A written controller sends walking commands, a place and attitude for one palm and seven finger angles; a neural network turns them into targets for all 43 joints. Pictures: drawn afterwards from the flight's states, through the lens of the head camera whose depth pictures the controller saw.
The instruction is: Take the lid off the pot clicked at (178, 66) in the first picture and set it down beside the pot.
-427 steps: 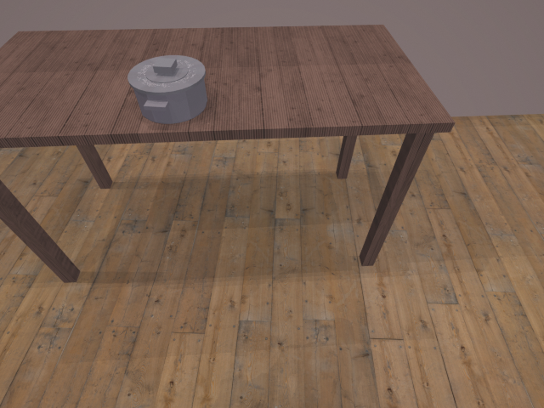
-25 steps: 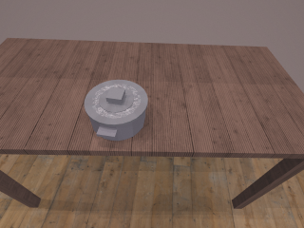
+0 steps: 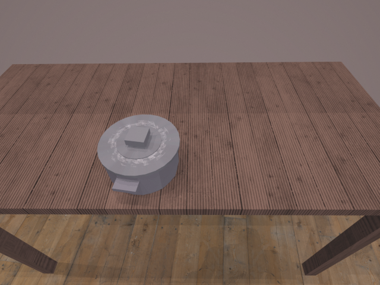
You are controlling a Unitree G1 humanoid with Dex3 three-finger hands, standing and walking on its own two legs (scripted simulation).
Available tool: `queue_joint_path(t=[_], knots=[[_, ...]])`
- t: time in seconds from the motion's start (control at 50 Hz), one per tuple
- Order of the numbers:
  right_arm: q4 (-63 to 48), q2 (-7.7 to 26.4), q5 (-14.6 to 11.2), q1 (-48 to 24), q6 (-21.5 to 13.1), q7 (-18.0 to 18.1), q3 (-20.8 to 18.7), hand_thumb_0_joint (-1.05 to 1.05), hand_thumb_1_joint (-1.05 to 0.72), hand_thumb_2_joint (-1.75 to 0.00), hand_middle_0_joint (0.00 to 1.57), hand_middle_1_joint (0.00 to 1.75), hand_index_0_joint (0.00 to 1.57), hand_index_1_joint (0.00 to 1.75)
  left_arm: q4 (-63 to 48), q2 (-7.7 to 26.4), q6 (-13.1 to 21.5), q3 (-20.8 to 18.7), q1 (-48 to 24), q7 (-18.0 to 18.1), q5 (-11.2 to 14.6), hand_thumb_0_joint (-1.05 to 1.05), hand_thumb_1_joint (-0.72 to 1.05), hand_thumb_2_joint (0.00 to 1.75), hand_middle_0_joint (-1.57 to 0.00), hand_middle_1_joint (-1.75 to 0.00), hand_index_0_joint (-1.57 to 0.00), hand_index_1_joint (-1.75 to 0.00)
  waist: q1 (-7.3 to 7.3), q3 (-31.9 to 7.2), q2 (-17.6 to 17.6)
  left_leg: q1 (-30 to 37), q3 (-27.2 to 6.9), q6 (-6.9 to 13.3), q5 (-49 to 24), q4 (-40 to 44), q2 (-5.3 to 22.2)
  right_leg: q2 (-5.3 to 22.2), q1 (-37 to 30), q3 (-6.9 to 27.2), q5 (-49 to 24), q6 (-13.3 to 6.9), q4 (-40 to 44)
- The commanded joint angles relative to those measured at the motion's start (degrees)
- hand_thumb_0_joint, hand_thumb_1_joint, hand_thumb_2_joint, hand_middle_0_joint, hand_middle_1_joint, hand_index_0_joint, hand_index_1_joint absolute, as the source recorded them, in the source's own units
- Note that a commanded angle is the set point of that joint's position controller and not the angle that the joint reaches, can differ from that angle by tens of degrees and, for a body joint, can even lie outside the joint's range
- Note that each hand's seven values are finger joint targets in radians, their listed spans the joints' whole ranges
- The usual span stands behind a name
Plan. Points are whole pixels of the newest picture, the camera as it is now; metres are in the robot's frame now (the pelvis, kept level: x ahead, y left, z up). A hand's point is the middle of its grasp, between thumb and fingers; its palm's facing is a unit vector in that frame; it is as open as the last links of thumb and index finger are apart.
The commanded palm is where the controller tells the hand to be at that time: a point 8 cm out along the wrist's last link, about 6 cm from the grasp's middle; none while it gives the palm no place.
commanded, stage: come to a stop and stand still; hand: left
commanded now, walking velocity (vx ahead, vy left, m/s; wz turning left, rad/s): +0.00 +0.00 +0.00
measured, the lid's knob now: (137, 136) +0.41 +0.14 +0.10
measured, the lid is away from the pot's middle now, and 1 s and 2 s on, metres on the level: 0.00 0.00 0.00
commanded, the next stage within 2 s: look again from close up in 0.14 s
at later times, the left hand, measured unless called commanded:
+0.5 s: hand out of the picture +0.01 +0.19 -0.17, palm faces +0.00 -0.97 -0.23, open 7.4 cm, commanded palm none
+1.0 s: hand out of the picture -0.06 +0.19 -0.17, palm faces -0.01 -0.98 -0.21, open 7.4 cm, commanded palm none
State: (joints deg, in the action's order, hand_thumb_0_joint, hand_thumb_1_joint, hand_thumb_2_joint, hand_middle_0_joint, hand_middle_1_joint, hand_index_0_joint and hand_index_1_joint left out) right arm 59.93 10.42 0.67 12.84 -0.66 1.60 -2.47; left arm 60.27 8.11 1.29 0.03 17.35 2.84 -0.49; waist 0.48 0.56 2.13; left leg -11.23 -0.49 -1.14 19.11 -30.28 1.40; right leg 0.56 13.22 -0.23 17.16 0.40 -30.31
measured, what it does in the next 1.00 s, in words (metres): stands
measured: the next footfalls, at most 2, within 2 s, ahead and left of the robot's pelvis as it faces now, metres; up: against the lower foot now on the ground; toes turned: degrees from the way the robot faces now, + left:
none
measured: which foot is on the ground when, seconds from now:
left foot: down 0.00-1.00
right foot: down 0.00-1.00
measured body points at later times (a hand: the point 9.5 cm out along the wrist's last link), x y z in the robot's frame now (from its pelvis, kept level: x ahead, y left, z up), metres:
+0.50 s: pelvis -0.02 +0.01 +0.00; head -0.01 +0.01 +0.45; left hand +0.01 +0.25 -0.15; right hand +0.01 -0.22 -0.15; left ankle -0.03 +0.13 -0.73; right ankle -0.01 -0.13 -0.73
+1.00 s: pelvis -0.04 +0.02 +0.00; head -0.03 +0.01 +0.45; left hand -0.05 +0.24 -0.15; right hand -0.06 -0.19 -0.16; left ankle -0.03 +0.13 -0.73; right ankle -0.01 -0.13 -0.73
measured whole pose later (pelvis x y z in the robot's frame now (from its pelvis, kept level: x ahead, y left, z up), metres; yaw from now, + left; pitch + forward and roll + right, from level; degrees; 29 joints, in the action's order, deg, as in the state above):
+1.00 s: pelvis -0.04 +0.02 +0.00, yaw -2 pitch -1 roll +0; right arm 63.1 7.2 0.6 17.4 -0.7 0.8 -1.3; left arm 61.0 8.0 0.0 0.3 19.5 2.2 -1.1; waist 0.1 1.8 1.1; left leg -13.1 2.0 0.6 14.7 -28.5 -0.2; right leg 2.0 15.9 2.4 12.2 2.0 -28.8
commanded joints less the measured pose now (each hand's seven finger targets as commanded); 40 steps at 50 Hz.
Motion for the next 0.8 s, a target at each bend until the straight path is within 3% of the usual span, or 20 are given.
queue_joint_path(t=[0.0,0.12,0.24,0.5,0.6,0.68,0.72,0.78], knots=[[-2.2,4.4,0.2,1.7,-0.7,0.1,-0.5,0.0,-0.9,-0.9,0.2,0.3,0.2,0.3,-3.2,8.1,1.2,-1.7,2.3,0.8,0.0,0.0,0.9,0.9,-0.2,-0.3,-0.2,-0.3,0.05,-1.3,-3.2,1.6,-2.8,1.8,-23.9,1.7,2.9,5.9,-2.4,5.3,-27.2,-3.0,3.6],[-2.7,5.3,0.2,-0.1,-0.6,-0.3,-0.4,0.0,-0.9,-0.9,0.2,0.3,0.2,0.3,-4.9,9.4,0.8,-1.7,0.1,0.7,-0.1,0.0,0.9,0.9,-0.2,-0.3,-0.2,-0.3,-0.11,-1.3,-1.6,2.2,-3.3,1.8,-22.4,3.6,3.3,5.7,-2.0,5.0,-21.3,-2.4,4.7],[-3.2,5.5,0.3,-0.6,-0.5,-0.6,0.0,0.0,-0.9,-0.9,0.2,0.3,0.2,0.3,-5.9,10.1,0.1,-1.4,-1.1,0.3,-0.3,0.0,0.9,0.9,-0.2,-0.3,-0.2,-0.3,-0.35,1.0,-2.5,0.9,-3.8,2.0,-16.5,6.0,3.6,5.2,-0.2,4.9,-12.0,-2.0,6.8],[-0.9,5.0,0.0,2.5,-1.0,-0.7,0.6,0.0,-0.9,-0.9,0.2,0.3,0.2,0.3,-4.0,9.4,0.1,-1.0,1.7,0.1,-0.3,0.0,0.9,0.9,-0.2,-0.3,-0.2,-0.3,-0.55,0.9,-0.4,0.0,-3.8,2.2,-13.7,7.3,3.7,5.3,0.1,5.5,-8.4,-1.9,7.5],[0.0,4.4,0.0,4.3,-0.9,-0.6,0.7,0.0,-0.9,-0.9,0.2,0.3,0.2,0.3,-2.8,8.8,-0.1,-0.8,2.7,0.0,-0.4,0.0,0.9,0.9,-0.2,-0.3,-0.2,-0.3,-0.42,3.3,-0.6,-1.7,-4.0,2.4,-8.6,8.3,3.5,5.1,2.1,5.9,-3.7,-2.1,8.2],[0.5,4.0,-0.1,5.4,-1.1,-0.6,0.7,0.0,-0.9,-0.9,0.2,0.3,0.2,0.3,-1.9,8.2,-0.1,-0.8,3.9,0.0,-0.4,0.0,0.9,0.9,-0.2,-0.3,-0.2,-0.3,-0.59,2.2,-1.8,-1.3,-4.0,2.7,-8.8,8.2,3.7,5.1,1.8,5.6,-4.5,-2.0,7.6],[1.1,3.6,-0.1,6.2,-1.2,-0.5,0.7,0.0,-0.9,-0.9,0.2,0.3,0.2,0.3,-1.5,7.8,0.0,-0.8,4.3,0.0,-0.4,0.0,0.9,0.9,-0.2,-0.3,-0.2,-0.3,-0.4,2.2,-0.4,-1.0,-3.9,2.6,-9.0,8.4,3.8,5.0,2.3,5.7,-4.9,-2.0,7.3],[1.1,3.2,-0.1,6.5,-0.9,-0.5,0.6,0.0,-0.9,-0.9,0.2,0.3,0.2,0.3,-1.1,7.3,-0.3,-0.7,4.8,0.0,-0.5,0.0,0.9,0.9,-0.2,-0.3,-0.2,-0.3,-0.65,4.9,-0.9,-3.5,-4.3,2.7,-4.0,9.4,3.8,4.8,3.6,5.6,-1.1,-1.9,7.8]])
